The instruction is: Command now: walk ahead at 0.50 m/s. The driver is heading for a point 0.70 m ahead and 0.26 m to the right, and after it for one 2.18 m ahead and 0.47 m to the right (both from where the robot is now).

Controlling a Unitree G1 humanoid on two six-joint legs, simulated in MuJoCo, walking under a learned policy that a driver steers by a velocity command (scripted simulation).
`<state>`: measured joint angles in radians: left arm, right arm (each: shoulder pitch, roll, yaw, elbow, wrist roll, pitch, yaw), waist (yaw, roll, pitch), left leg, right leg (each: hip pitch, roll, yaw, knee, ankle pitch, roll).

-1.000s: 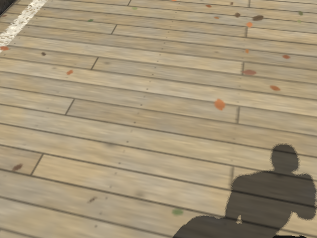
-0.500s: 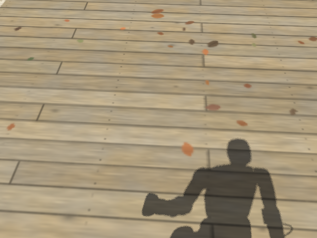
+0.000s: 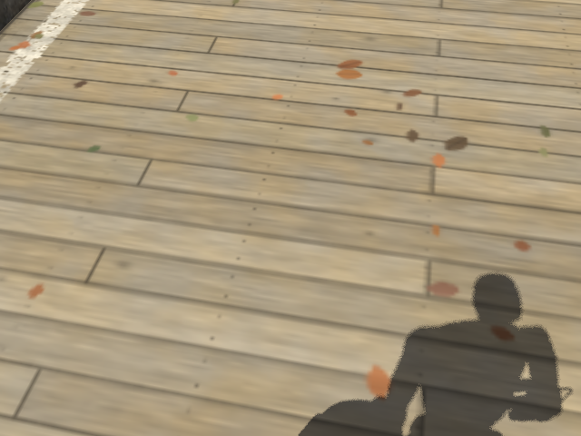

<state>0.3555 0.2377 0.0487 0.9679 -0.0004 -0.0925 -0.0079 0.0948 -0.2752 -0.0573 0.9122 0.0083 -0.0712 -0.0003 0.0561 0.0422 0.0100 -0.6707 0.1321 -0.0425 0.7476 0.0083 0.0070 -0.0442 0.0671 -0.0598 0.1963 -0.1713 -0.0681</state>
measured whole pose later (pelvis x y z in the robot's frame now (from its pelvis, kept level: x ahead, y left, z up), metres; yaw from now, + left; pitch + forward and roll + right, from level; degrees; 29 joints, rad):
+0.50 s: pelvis +0.28 +0.06 +0.00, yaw -11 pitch +0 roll +2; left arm 0.20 0.28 0.09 0.86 -0.03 -0.03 0.01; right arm 0.28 -0.25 -0.07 0.99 -0.02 -0.10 0.00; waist -0.04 -0.04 0.02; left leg -0.07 -0.02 0.19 0.26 -0.20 0.04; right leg -0.69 -0.13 0.06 0.98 -0.12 -0.03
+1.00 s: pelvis +0.53 -0.07 +0.00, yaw -29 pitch +1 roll +1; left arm 0.32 0.25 0.08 0.78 -0.01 -0.06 -0.01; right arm 0.06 -0.30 -0.08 0.82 -0.01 -0.10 -0.01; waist 0.04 0.03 0.04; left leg -0.64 0.11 -0.08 0.92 -0.18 -0.04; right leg -0.19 0.10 0.06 0.35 -0.17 -0.11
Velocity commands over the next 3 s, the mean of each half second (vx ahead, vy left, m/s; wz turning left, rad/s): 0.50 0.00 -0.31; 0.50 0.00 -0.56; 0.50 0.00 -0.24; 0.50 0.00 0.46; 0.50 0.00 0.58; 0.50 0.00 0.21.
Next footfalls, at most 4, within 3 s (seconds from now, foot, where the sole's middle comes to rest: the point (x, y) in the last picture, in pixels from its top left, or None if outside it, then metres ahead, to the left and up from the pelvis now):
0.20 left None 0.31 0.15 -0.79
0.74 right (391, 425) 0.54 -0.15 -0.79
1.24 left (370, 294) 0.89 -0.11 -0.79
1.70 right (486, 282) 0.94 -0.43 -0.79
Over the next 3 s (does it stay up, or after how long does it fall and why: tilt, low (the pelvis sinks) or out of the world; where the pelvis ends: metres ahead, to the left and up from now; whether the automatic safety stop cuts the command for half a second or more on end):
stays up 1.54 -0.38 0.00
